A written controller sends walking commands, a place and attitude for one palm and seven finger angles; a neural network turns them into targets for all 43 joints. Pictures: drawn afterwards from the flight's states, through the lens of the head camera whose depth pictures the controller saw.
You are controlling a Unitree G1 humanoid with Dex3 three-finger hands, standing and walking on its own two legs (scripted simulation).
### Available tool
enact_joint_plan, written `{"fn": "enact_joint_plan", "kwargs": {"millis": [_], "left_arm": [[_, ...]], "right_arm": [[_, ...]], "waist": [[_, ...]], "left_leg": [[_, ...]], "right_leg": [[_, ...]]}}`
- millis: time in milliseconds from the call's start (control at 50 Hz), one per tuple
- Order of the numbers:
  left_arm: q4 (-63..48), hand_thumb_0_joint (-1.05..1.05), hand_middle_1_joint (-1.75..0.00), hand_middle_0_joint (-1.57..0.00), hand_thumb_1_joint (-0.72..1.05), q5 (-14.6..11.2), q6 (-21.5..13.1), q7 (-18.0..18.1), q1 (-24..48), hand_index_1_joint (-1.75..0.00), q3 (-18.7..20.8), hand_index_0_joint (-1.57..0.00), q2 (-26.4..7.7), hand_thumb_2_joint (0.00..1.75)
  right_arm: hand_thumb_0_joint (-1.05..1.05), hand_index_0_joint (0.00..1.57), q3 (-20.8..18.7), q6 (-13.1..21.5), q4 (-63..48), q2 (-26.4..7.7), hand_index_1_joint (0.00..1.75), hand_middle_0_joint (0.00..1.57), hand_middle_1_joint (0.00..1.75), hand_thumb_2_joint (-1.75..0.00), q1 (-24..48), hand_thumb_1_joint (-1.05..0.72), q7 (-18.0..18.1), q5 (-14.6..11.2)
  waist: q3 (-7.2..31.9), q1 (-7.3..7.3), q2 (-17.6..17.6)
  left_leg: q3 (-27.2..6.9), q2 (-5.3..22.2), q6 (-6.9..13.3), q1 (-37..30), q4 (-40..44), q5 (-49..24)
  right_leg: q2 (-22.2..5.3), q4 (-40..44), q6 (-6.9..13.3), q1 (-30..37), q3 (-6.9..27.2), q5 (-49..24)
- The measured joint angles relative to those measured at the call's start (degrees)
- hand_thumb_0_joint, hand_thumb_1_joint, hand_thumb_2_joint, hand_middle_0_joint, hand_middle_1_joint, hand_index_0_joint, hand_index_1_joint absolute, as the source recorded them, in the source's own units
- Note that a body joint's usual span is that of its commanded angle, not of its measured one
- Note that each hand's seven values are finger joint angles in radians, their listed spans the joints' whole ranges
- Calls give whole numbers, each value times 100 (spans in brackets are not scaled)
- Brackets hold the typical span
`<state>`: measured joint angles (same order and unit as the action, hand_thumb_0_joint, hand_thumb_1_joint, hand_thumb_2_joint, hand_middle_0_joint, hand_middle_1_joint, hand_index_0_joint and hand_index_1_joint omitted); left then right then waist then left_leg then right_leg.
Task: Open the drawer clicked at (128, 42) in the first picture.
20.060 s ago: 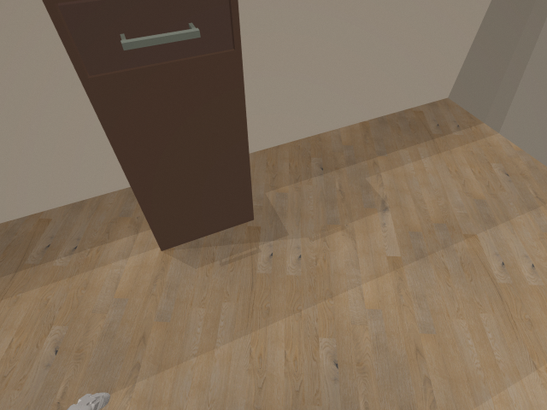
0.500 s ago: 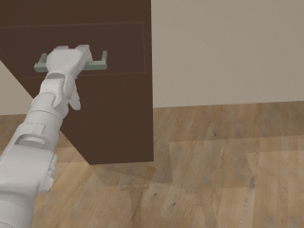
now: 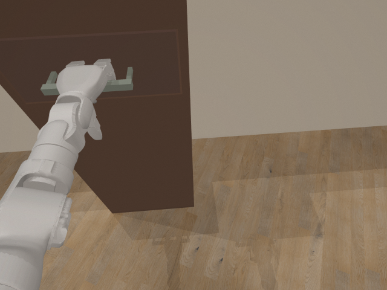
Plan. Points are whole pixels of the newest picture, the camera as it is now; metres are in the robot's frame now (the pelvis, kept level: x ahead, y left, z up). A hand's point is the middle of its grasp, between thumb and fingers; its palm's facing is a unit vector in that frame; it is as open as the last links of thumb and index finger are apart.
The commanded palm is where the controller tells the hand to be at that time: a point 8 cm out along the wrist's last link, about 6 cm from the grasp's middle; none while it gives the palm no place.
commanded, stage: close the thumb around the handle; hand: left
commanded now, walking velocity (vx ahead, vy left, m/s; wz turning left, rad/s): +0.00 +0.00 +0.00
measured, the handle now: (90, 80) +0.53 +0.21 +0.14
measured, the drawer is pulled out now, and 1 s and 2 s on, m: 0.00 0.00 0.10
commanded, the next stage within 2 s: pull the drawer open in 0.56 s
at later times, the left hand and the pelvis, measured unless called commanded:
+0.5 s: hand (93, 103) +0.48 +0.20 +0.11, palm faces -0.02 -0.02 -1.00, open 5.5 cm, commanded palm +0.47 +0.21 +0.17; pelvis +0.00 -0.01 +0.00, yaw +1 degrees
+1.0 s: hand (95, 107) +0.47 +0.20 +0.11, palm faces +0.01 -0.04 -1.00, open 5.3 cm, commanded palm +0.43 +0.20 +0.17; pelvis +0.02 -0.01 +0.00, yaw -1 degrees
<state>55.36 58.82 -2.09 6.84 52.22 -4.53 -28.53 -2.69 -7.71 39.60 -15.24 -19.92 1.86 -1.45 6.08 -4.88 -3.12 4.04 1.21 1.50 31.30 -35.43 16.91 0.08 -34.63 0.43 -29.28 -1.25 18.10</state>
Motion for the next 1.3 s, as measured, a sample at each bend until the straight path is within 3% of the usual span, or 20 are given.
{"fn": "enact_joint_plan", "kwargs": {"millis": [200,420,520,800,1140,1300], "left_arm": [[-113,0,-126,-35,0,-47,156,-57,-129,-126,-71,-36,72,52],[-131,0,-132,-40,58,-43,55,-94,-150,-132,-54,-40,12,77],[-79,0,-134,-41,75,-54,75,-129,-71,-134,-118,-41,14,84],[-529,2,-135,-39,81,-98,9,-92,-503,-135,46,-42,27,85],[-2237,2,-135,-33,79,-347,593,-296,-1766,-133,-130,-38,212,81],[-1419,0,-135,-37,78,-276,449,-457,-998,-134,-460,-39,294,85]], "right_arm": [[0,20,-1,-49,5,-16,30,20,30,-90,96,-90,-6,-23],[0,20,30,-20,-49,3,30,20,30,-90,206,-90,29,-25],[0,20,24,-6,-28,-2,30,20,30,-90,209,-90,31,-27],[0,20,-47,-73,-5,-15,30,20,30,-90,127,-90,-15,-13],[1,20,-8,-174,-229,-23,30,20,30,-90,527,-90,-124,-112],[0,20,78,-101,-125,-5,30,20,30,-90,847,-90,43,-100]], "waist": [[-3,35,-7],[-17,63,-6],[-36,64,-1],[-30,99,-37],[-22,317,-109],[-80,410,-37]], "left_leg": [[-5,-5,-10,-152,82,-11],[-37,2,-38,-166,92,-14],[-67,0,-48,-138,78,-12],[-21,22,-58,-235,130,19],[65,-11,-53,-763,422,39],[-136,-58,-84,-694,321,27]], "right_leg": [[0,68,7,147,-3,-1],[10,59,33,162,-32,18],[9,44,44,145,-61,32],[33,94,52,218,-10,44],[15,320,29,688,84,73],[-31,226,65,702,-117,135]]}}
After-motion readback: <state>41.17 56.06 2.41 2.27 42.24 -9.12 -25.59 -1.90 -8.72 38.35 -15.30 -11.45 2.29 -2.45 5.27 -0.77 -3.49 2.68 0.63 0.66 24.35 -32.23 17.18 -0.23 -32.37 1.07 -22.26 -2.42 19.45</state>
